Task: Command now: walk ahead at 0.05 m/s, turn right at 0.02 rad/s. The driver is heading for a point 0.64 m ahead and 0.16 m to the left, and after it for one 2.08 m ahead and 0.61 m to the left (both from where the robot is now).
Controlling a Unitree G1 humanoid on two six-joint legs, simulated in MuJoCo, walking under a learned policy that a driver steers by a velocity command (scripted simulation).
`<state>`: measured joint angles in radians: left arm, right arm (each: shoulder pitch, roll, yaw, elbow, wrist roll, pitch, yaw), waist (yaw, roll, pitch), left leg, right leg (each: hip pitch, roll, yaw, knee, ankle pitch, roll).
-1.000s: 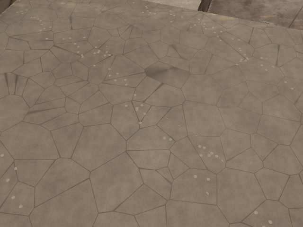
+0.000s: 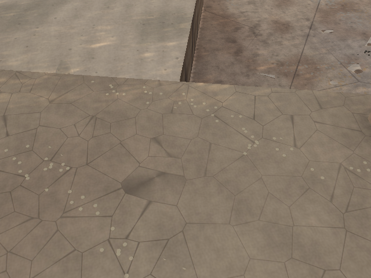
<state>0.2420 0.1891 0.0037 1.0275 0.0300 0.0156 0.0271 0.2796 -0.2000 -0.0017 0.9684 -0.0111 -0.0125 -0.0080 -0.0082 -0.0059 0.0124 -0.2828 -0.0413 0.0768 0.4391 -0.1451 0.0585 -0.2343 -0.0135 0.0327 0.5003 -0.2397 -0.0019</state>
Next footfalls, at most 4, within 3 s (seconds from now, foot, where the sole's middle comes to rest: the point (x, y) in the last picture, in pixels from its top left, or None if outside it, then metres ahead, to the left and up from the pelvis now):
0.70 right None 0.07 -0.12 -0.77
1.16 left None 0.19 0.19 -0.77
1.68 right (151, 276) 0.54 0.15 -0.77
2.20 left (114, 201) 0.86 0.33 -0.77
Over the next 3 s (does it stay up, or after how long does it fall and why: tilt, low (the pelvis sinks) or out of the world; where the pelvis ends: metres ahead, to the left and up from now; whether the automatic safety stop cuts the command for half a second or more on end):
stays up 1.10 0.27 0.01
